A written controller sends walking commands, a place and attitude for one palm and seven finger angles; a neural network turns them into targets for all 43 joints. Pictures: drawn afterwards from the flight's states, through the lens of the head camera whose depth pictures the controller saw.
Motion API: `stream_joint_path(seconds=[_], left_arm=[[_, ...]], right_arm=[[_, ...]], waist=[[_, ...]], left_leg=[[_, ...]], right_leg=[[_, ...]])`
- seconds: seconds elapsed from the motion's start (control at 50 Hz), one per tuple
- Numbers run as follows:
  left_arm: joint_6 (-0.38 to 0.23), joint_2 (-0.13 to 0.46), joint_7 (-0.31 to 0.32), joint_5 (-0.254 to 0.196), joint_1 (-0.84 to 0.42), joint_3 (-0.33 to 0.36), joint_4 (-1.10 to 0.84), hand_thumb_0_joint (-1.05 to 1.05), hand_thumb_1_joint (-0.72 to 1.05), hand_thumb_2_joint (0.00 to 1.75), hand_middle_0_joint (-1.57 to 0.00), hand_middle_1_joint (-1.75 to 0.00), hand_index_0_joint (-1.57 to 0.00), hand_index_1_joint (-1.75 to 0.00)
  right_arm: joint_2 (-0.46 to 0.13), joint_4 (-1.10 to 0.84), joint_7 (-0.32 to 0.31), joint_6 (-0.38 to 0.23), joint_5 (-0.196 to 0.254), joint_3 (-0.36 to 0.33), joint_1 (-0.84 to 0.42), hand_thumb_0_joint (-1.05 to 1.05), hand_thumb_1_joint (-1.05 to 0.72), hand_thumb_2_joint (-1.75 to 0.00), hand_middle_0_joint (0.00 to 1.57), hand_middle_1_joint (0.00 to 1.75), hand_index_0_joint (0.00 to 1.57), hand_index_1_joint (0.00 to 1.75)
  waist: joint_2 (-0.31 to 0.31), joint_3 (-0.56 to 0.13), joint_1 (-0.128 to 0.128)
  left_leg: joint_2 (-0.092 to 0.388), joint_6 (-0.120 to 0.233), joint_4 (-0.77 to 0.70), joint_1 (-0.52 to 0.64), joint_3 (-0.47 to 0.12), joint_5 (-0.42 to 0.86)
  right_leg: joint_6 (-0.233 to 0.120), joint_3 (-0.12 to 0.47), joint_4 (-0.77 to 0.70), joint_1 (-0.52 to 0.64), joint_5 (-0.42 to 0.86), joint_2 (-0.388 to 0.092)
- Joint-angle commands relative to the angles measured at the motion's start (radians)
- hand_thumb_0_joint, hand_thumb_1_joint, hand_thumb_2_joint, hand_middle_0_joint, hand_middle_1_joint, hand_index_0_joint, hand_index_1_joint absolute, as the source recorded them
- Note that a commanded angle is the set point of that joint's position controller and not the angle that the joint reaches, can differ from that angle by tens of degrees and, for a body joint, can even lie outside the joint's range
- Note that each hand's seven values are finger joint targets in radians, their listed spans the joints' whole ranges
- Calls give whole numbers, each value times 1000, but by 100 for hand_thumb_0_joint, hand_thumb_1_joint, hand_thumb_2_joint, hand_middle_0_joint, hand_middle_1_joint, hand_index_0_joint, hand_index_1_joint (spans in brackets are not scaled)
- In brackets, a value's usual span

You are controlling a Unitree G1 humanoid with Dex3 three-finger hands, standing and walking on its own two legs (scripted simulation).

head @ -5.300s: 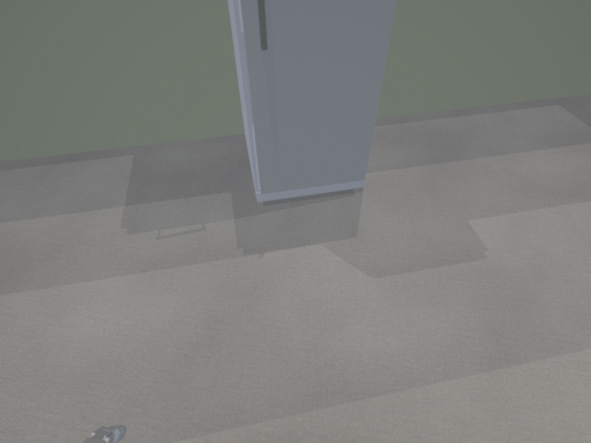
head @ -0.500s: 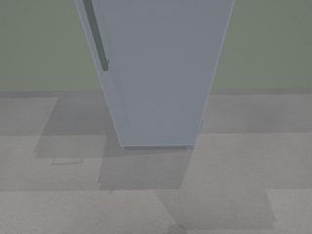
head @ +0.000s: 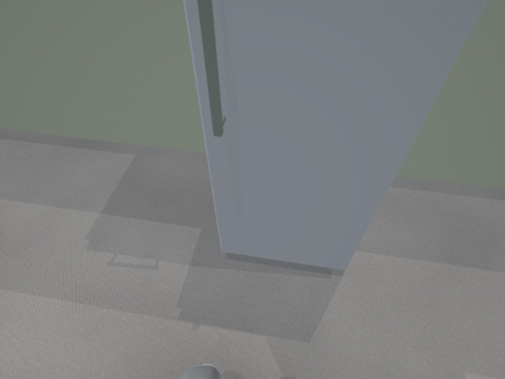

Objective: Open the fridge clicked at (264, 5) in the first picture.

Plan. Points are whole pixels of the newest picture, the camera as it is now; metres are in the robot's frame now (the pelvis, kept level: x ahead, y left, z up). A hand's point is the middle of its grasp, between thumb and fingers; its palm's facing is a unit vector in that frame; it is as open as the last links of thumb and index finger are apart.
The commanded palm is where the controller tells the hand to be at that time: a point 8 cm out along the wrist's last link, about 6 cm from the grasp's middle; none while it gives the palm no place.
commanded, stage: take the last steps up to it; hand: left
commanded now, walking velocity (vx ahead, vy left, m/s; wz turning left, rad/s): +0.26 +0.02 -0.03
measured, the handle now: (211, 25) +0.65 +0.16 +0.24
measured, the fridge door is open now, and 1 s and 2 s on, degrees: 0 0 0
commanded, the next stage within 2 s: come to a stop and stand still in 0.40 s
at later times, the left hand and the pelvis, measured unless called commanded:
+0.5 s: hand (165, 315) +0.25 +0.21 -0.16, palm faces -0.05 -0.98 -0.21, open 7.4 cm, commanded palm none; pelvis +0.14 +0.04 +0.00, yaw -4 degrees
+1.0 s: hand (142, 335) +0.22 +0.26 -0.19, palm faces +0.02 -0.98 -0.20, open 7.3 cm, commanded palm none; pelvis +0.16 +0.07 -0.01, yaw -3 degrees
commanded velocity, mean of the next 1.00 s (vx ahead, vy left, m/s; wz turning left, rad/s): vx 0.03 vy -0.01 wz -0.02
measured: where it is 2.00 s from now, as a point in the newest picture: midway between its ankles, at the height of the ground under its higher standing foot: outside the picture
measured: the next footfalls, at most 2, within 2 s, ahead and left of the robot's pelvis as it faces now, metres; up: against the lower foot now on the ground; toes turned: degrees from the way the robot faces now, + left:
left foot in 0.08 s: +0.13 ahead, +0.14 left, +0.00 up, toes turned +7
right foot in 0.54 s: +0.25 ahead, -0.09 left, +0.00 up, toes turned -10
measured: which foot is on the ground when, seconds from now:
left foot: up 0.00-0.06, down 0.08-0.56, up 0.58-0.90, down 0.92-1.00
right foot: down 0.00-0.08, up 0.10-0.52, down 0.54-0.92, up 0.94-1.00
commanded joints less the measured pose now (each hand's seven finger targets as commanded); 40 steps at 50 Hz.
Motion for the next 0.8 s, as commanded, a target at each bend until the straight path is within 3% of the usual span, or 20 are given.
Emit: stream_joint_path(seconds=[0.0, 0.02, 0.04, 0.06, 0.08, 0.14, 0.2, 0.3, 0.38, 0.44, 0.48, 0.5, 0.52, 0.54, 0.56, 0.58, 0.64, 0.68, 0.74, 0.78], left_arm=[[-5, 190, 11, -6, -9, 51, -20, 0, 90, 90, -20, -30, -20, -30], [-2, 167, 8, -11, -9, 46, -20, 0, 90, 90, -20, -30, -20, -30], [1, 111, 2, -20, 34, 37, -32, 0, 90, 90, -20, -30, -20, -30], [2, 89, 1, -18, -3, 27, -66, 0, 90, 90, -20, -30, -20, -30], [6, 106, 3, -16, -62, 31, -86, 0, 90, 90, -20, -30, -20, -30], [12, 91, -9, -11, -122, 42, -60, 0, 90, 90, -20, -30, -20, -30], [34, 60, -11, -7, -69, 41, -48, 0, 90, 90, -20, -30, -20, -30], [53, 82, -16, -6, -171, 43, -105, 0, 90, 90, -20, -30, -20, -30], [48, 98, -15, -10, -285, 40, -153, 0, 90, 90, -20, -30, -20, -30], [41, 95, -15, -9, -298, 39, -159, 0, 90, 90, -20, -30, -20, -30], [26, 115, -13, -7, -225, 43, -133, 0, 90, 90, -20, -30, -20, -30], [14, 154, -7, -6, -149, 50, -106, 0, 90, 90, -20, -30, -20, -30], [2, 221, 6, -4, -79, 61, -83, 0, 90, 90, -20, -30, -20, -30], [4, 254, 9, -20, -51, 55, -78, 0, 90, 90, -20, -30, -20, -30], [7, 234, 16, -21, -110, 43, -87, 0, 90, 90, -20, -30, -20, -30], [9, 218, 24, -18, -174, 46, -94, 0, 90, 90, -20, -30, -20, -30], [33, 210, 36, -13, -269, 45, -126, 0, 90, 90, -20, -30, -20, -30], [48, 211, 38, -9, -287, 60, -137, 0, 90, 90, -20, -30, -20, -30], [63, 238, 37, -6, -291, 73, -147, 0, 90, 90, -20, -30, -20, -30], [70, 241, 38, -1, -306, 78, -153, 0, 90, 90, -20, -30, -20, -30]], right_arm=[[-28, -66, -11, -60, 0, -5, 19, 0, -90, -90, 20, 30, 20, 30], [-70, -22, -22, -70, -4, -14, 149, 0, -90, -90, 20, 30, 20, 30], [-177, 4, -36, -81, -14, -39, 264, 0, -90, -90, 20, 30, 20, 30], [-233, 18, -50, -74, -2, -49, 344, 0, -90, -90, 20, 30, 20, 30], [-226, 12, -58, -62, 3, -47, 309, 0, -90, -90, 20, 30, 20, 30], [-76, -23, -66, -84, 2, -4, 134, 0, -90, -90, 20, 30, 20, 30], [-43, -29, -69, -100, 4, 0, 108, 0, -90, -90, 20, 30, 20, 30], [-56, -25, -68, -99, 1, -1, 114, 0, -90, -90, 20, 30, 20, 30], [-79, -9, -66, -87, -7, -9, 140, 0, -90, -90, 20, 30, 20, 30], [-90, 7, -67, -76, -11, -12, 155, 0, -90, -90, 20, 30, 20, 30], [-75, 14, -66, -70, -5, -6, 155, 0, -90, -90, 20, 30, 20, 30], [-50, 19, -64, -74, 3, 3, 161, 0, -90, -90, 20, 30, 20, 30], [-2, 6, -61, -76, 12, 12, 179, 0, -90, -90, 20, 30, 20, 30], [-8, -1, -69, -64, 18, 15, 176, 0, -90, -90, 20, 30, 20, 30], [1, 3, -76, -52, 20, 15, 153, 0, -90, -90, 20, 30, 20, 30], [15, 15, -77, -38, 21, 15, 155, 0, -90, -90, 20, 30, 20, 30], [16, 34, -78, -7, 28, 8, 162, 0, -90, -90, 20, 30, 20, 30], [21, 28, -74, 9, 22, 2, 154, 0, -90, -90, 20, 30, 20, 30], [5, -2, -67, 22, 13, -8, 118, 0, -90, -90, 20, 30, 20, 30], [4, -19, -64, 20, 14, -11, 115, 0, -90, -90, 20, 30, 20, 30]], waist=[[-131, 58, -72], [-29, -18, -120], [204, -129, -148], [315, -151, -164], [198, -86, -156], [77, 29, -89], [65, 31, -39], [58, 75, -35], [63, 92, -63], [66, 66, -69], [-1, 24, -32], [-67, -34, 0], [-233, -102, 6], [-232, -143, 4], [-126, -113, -14], [-168, -112, -33], [-131, -94, -57], [-107, -75, -54], [-146, -49, -43], [-163, -55, -49]], left_leg=[[-49, 32, -201, 227, 59, 17], [-45, 38, -272, 407, 40, 25], [178, 96, -331, 610, -245, 23], [324, 167, -452, 662, -469, 73], [348, 191, -474, 590, -448, 25], [249, 169, -498, 342, -232, 202], [199, 161, -532, 256, -116, 270], [200, 192, -567, 279, -90, 258], [213, 195, -518, 314, -95, 300], [204, 172, -447, 334, -86, 299], [145, 121, -303, 290, -45, 287], [89, 76, -169, 219, 3, 235], [-12, 20, -7, 57, 68, -14], [-55, -10, 129, 65, 37, -371], [-31, -13, 168, 88, -42, -390], [-16, -17, 178, 105, -53, -362], [-23, -27, 161, 141, -69, -297], [-36, -36, 136, 143, -46, -256], [-47, -42, 147, 119, -42, -224], [-44, -42, 75, 136, -42, -208]], right_leg=[[-122, 115, 26, -169, 215, -206], [-98, 65, 223, -214, 247, -146], [-50, -1, 498, -398, -6, -38], [-33, 39, 738, -565, -293, 38], [-54, 122, 837, -605, -268, -12], [-43, 164, 882, -565, -69, -73], [-21, 149, 809, -492, 8, -66], [-8, 154, 618, -532, 72, -71], [-15, 126, 419, -479, 37, -50], [-26, 90, 312, -385, 43, -8], [-33, 66, 159, -207, 145, 26], [-47, 149, 118, -48, 306, -36], [-123, 378, 114, 108, 625, -230], [-235, 452, 60, 89, 886, -355], [-266, 404, 62, 13, 981, -344], [-257, 375, 68, -33, 1015, -316], [-229, 285, 64, -127, 885, -272], [-222, 259, 44, -164, 755, -260], [-222, 273, 27, -208, 647, -264], [-215, 267, 37, -213, 580, -257]])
